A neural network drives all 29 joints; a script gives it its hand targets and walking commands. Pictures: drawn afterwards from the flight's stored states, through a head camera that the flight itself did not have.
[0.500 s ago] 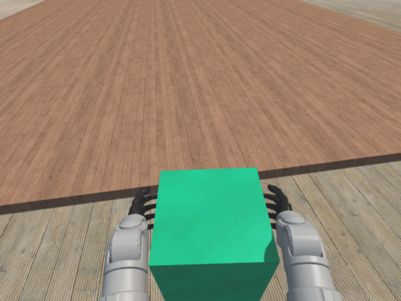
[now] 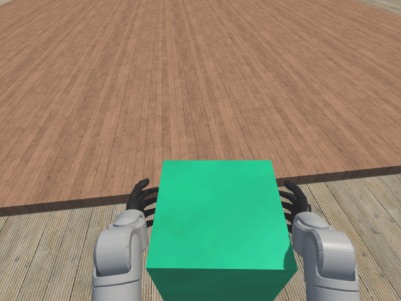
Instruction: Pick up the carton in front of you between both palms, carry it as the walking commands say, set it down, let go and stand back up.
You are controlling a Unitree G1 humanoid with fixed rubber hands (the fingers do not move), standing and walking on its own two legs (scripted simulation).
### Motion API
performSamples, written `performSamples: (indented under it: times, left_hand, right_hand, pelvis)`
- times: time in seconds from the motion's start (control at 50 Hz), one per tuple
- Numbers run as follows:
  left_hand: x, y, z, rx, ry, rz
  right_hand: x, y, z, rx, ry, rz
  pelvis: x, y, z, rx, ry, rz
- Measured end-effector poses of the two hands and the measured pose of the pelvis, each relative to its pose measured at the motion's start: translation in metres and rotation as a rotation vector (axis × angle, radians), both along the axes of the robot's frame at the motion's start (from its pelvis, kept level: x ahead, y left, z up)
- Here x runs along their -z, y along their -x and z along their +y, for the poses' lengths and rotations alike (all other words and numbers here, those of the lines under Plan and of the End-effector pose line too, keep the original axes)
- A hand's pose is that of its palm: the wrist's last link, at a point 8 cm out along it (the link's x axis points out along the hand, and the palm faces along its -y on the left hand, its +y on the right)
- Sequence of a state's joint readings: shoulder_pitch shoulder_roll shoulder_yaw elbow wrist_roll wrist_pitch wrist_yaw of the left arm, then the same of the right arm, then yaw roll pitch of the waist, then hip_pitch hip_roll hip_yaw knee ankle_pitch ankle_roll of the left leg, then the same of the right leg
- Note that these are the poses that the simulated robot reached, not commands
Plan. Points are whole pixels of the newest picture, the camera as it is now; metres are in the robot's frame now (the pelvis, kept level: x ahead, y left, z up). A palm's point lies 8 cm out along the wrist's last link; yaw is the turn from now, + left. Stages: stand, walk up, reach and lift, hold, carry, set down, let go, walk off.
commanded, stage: carry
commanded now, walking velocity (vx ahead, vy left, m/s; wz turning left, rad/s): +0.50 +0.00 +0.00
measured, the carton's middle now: (216, 237) +0.28 -0.01 +0.02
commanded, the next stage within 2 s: none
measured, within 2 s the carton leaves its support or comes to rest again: neither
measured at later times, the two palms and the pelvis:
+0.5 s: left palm (143, 118) +0.58 +0.17 +0.11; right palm (255, 120) +0.55 -0.13 +0.11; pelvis +0.29 +0.04 +0.02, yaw -3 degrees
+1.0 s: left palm (160, 44) +0.97 +0.15 +0.17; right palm (239, 43) +0.98 -0.15 +0.16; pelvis +0.60 +0.00 +0.01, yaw -1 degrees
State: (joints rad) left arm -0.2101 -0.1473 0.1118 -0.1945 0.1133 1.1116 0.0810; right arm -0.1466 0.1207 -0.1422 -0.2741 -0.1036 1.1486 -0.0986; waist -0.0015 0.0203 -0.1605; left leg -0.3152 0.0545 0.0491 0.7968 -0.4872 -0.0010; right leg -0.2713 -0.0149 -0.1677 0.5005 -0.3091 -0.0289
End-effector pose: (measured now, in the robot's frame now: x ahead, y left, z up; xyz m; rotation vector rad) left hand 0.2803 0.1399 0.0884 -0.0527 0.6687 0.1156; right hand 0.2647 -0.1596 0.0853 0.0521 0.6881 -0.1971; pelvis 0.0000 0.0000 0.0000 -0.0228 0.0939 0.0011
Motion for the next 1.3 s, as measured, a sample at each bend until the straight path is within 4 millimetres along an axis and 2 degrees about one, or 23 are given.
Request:
performSamples:
  times: [0.06, 0.12, 0.24, 0.34, 0.42, 0.48, 0.58, 0.68, 0.76, 0.84, 0.98, 1.08, 1.16, 1.22, 1.3]
  left_hand:
    - [0.0, -0.018, 0.008, -0.019, -0.01, 0.034]
    - [-0.005, -0.044, 0.021, -0.051, -0.005, 0.033]
    - [-0.003, -0.126, 0.046, -0.06, 0.017, -0.031]
    - [-0.002, -0.19, 0.042, -0.005, 0.019, 0.054]
    - [-0.01, -0.243, 0.033, 0.045, 0.008, 0.058]
    - [-0.016, -0.282, 0.029, 0.052, 0.011, 0.024]
    - [-0.028, -0.353, 0.023, 0.012, 0.021, -0.062]
    - [-0.037, -0.437, 0.012, -0.038, 0.003, -0.148]
    - [-0.039, -0.494, 0.012, -0.075, -0.037, -0.071]
    - [-0.051, -0.55, 0.016, -0.098, -0.044, -0.034]
    - [-0.08, -0.671, 0.014, -0.057, -0.055, -0.062]
    - [-0.076, -0.76, 0.013, 0.008, -0.053, -0.053]
    - [-0.056, -0.813, 0.01, 0.037, -0.021, 0.021]
    - [-0.044, -0.838, 0.006, 0.036, -0.007, 0.075]
    - [-0.04, -0.862, -0.001, 0.011, 0.014, 0.041]
  right_hand:
    - [-0.004, -0.028, 0.007, -0.017, -0.013, 0.033]
    - [-0.008, -0.064, 0.02, -0.049, -0.009, 0.031]
    - [-0.007, -0.143, 0.046, -0.051, 0.001, -0.033]
    - [-0.003, -0.188, 0.042, 0.013, -0.005, 0.051]
    - [-0.012, -0.228, 0.034, 0.057, -0.005, 0.056]
    - [-0.021, -0.267, 0.03, 0.064, -0.002, 0.023]
    - [-0.033, -0.349, 0.023, 0.04, -0.014, -0.064]
    - [-0.034, -0.448, 0.012, -0.019, -0.027, -0.15]
    - [-0.036, -0.521, 0.012, -0.087, -0.01, -0.074]
    - [-0.049, -0.587, 0.016, -0.112, -0.018, -0.037]
    - [-0.075, -0.697, 0.014, -0.098, 0.007, -0.065]
    - [-0.075, -0.769, 0.013, -0.059, 0.043, -0.053]
    - [-0.06, -0.811, 0.01, -0.031, 0.064, 0.023]
    - [-0.046, -0.83, 0.006, -0.001, 0.036, 0.075]
    - [-0.038, -0.853, -0.001, 0.033, -0.01, 0.037]
  pelvis:
    - [-0.007, -0.03, 0.001, -0.004, -0.028, 0.012]
    - [-0.009, -0.062, 0.007, 0.003, -0.041, 0.011]
    - [0.012, -0.138, 0.032, 0.041, -0.05, -0.023]
    - [-0.002, -0.191, 0.044, 0.067, -0.027, -0.011]
    - [-0.014, -0.237, 0.046, 0.06, -0.001, -0.003]
    - [-0.016, -0.274, 0.042, 0.051, 0.007, -0.003]
    - [-0.006, -0.344, 0.028, 0.043, -0.002, -0.015]
    - [0.019, -0.421, 0.007, 0.008, -0.002, -0.046]
    - [0.011, -0.462, -0.004, -0.003, -0.014, -0.041]
    - [-0.003, -0.504, -0.011, -0.003, -0.03, -0.026]
    - [-0.008, -0.585, -0.006, 0.012, -0.041, -0.01]
    - [0.011, -0.652, 0.008, 0.03, -0.018, -0.03]
    - [0.012, -0.682, 0.011, 0.03, -0.035, -0.019]
    - [0.004, -0.7, 0.013, 0.035, -0.02, 0.001]
    - [0.0, -0.72, 0.01, 0.033, -0.015, 0.02]
